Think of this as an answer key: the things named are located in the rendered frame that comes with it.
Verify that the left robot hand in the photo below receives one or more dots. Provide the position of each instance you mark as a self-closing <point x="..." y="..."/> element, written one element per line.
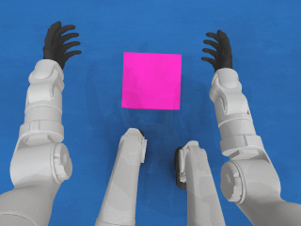
<point x="54" y="49"/>

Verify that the right robot hand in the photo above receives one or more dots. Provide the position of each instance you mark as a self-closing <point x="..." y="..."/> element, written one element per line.
<point x="222" y="55"/>

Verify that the robot left shin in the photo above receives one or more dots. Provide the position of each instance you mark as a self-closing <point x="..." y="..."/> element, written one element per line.
<point x="131" y="131"/>

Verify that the robot left forearm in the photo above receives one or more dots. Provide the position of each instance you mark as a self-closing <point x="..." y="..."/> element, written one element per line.
<point x="43" y="107"/>

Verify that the left robot upper arm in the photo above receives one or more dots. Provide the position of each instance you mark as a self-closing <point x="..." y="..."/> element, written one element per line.
<point x="37" y="172"/>

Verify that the robot right thigh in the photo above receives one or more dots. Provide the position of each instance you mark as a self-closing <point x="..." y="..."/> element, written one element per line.
<point x="203" y="205"/>

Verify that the carton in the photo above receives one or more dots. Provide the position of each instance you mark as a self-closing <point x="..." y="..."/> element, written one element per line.
<point x="151" y="81"/>

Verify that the robot right forearm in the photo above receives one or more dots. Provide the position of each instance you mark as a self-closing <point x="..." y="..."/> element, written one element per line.
<point x="239" y="140"/>

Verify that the right robot upper arm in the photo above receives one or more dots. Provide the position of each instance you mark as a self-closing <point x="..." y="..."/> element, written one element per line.
<point x="253" y="185"/>

